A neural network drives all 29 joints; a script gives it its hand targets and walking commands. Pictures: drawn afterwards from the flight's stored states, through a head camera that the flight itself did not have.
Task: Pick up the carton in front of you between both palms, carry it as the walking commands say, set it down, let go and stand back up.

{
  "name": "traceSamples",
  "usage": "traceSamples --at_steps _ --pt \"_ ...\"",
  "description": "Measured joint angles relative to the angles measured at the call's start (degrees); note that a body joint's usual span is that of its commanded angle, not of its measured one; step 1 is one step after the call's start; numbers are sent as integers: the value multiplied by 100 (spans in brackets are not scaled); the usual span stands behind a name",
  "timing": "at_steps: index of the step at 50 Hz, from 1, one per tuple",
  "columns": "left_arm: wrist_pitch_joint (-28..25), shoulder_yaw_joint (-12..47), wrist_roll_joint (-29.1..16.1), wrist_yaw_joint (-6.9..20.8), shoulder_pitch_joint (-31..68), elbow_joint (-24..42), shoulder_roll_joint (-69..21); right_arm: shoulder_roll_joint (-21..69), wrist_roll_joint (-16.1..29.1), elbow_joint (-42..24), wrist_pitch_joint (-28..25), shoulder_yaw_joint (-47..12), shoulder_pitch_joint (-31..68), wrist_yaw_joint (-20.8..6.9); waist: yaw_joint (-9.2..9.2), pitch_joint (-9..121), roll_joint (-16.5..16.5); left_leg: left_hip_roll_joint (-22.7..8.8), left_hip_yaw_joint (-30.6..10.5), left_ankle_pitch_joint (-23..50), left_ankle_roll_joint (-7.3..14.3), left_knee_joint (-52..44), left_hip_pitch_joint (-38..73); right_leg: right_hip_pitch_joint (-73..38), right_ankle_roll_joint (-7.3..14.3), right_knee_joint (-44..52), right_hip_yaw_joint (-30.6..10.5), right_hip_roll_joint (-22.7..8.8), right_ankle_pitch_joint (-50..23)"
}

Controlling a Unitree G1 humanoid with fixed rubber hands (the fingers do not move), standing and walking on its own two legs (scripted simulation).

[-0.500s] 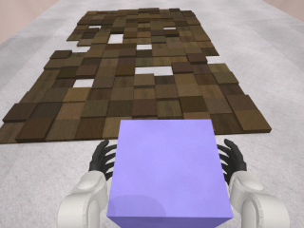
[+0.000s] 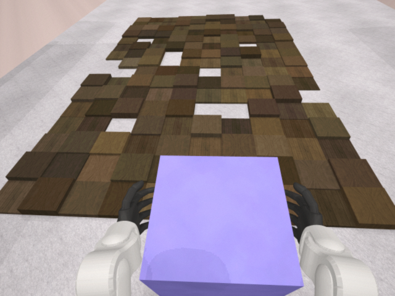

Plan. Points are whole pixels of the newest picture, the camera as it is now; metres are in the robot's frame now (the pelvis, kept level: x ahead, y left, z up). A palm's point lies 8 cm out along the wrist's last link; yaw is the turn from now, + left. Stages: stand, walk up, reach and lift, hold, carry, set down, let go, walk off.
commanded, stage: carry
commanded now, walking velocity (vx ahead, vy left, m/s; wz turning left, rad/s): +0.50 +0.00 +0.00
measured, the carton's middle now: (216, 235) +0.25 +0.00 +0.03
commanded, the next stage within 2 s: none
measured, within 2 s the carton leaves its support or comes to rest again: neither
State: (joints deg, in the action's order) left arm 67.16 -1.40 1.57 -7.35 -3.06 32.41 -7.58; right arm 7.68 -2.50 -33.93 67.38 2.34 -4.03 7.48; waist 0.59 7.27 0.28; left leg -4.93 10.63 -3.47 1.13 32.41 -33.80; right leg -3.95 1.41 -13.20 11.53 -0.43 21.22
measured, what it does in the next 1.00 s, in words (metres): walks ahead: left foot, then right foot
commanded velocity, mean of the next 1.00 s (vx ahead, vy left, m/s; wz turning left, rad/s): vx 0.50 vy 0.00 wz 0.00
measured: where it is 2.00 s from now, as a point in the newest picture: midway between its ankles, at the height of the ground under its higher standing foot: (216, 146)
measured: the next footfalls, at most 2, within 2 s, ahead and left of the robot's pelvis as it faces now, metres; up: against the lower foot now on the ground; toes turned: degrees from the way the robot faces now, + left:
left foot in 0.06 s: +0.23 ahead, +0.10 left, +0.00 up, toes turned +11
right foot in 0.56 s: +0.56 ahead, -0.10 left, +0.00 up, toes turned -9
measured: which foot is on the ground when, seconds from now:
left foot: up 0.00-0.04, down 0.06-0.58, up 0.60-0.96, down 0.98-1.00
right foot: down 0.00-0.10, up 0.12-0.54, down 0.56-1.00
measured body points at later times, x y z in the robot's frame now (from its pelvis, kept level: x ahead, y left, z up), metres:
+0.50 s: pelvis +0.34 +0.01 +0.00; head +0.35 +0.01 +0.45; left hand +0.66 +0.15 +0.11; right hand +0.65 -0.16 +0.11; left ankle +0.20 +0.10 -0.73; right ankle +0.49 -0.11 -0.71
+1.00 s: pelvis +0.68 -0.01 -0.01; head +0.75 -0.02 +0.43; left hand +1.06 +0.14 +0.12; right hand +1.06 -0.17 +0.12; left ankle +0.81 +0.06 -0.72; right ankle +0.52 -0.09 -0.73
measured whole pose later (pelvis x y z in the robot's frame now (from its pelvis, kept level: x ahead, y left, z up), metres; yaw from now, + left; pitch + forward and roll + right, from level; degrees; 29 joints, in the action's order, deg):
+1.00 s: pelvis +0.68 -0.01 -0.01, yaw -2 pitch +5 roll +1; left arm 66.3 -16.6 -0.5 -10.3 33.9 14.3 -6.4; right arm 7.0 -1.2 -14.1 66.0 16.8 34.5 9.3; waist 1.6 -2.9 0.2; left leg -0.1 9.6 -6.6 4.8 33.2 -33.4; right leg 6.3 2.1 -32.4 8.5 -1.4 27.2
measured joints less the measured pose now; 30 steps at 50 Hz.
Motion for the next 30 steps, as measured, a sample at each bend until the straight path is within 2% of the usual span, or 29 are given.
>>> traceSamples --at_steps 2,4,5,7,8,10,13,19,22,25,27,28,29,30 --pt "68 -9 14 -4 33 105 3 -11 43 -56 68 5 78 24 3 -16 65 126 196 -81 98 -261 235 -231 -113 -214 -54 -77 375" --pt "141 -79 27 -22 89 154 14 -22 77 42 98 -16 213 35 -29 -66 207 301 396 -92 261 -325 536 -156 -186 -1156 -51 -318 890" --pt "178 -149 25 -31 139 100 21 -28 78 195 91 -32 314 41 -67 -96 288 331 466 -265 376 -55 535 195 -172 -2120 -140 -483 718" --pt "248 -247 30 -50 252 -47 27 -38 80 451 122 -18 485 50 -131 -201 225 295 491 -644 473 105 675 1203 -131 -4221 -628 -405 486" --pt "275 -262 37 -52 302 -108 30 -37 79 514 138 4 525 52 -146 -265 172 284 485 -701 431 -18 833 1683 -77 -4971 -765 -344 370" --pt "282 -256 46 -53 405 -228 34 -34 75 570 134 61 556 53 -177 -357 92 296 463 -727 385 -378 1191 2469 13 -5565 -832 -343 21" --pt "174 -260 58 -50 625 -465 35 -39 62 687 49 178 688 43 -222 -406 8 310 385 -763 360 -899 1718 3273 38 -5163 -774 -458 -452" --pt "-79 -515 109 -45 1225 -977 -2 -5 80 1253 -203 468 1340 36 -207 -328 -4 344 258 -1078 193 -1532 2666 3993 -89 -3370 -580 -616 -1279" --pt "-132 -713 68 -72 1599 -1118 15 19 112 1487 -289 607 1771 66 -198 -347 31 367 209 -1420 73 -1548 3058 4034 -15 -2625 -450 -563 -1601" --pt "-147 -842 -89 -161 2092 -1308 159 -94 221 1676 -295 689 2282 182 -206 -406 23 370 140 -1907 -83 -1348 3391 3898 156 -2150 -321 -428 -1763" --pt "-160 -903 -191 -230 2538 -1558 259 -240 313 1806 -254 767 2662 272 -141 -461 -41 275 105 -2405 -186 -805 3479 3595 253 -1858 -151 -262 -1611" --pt "-189 -930 -221 -270 2798 -1744 288 -345 361 1890 -239 819 2863 314 -72 -503 -89 163 89 -2682 -182 -165 3350 3471 362 -1857 -113 -178 -1622" --pt "-244 -958 -243 -319 3038 -1938 297 -473 410 2029 -244 869 3080 351 25 -578 -190 46 -81 -2652 -111 755 3030 3524 449 -2175 -77 -119 -1467" --pt "-266 -981 -272 -370 3254 -2110 305 -581 450 2181 -248 929 3279 390 113 -670 -231 81 -403 -2565 -52 1772 2596 3541 483 -2399 -72 -90 -1244"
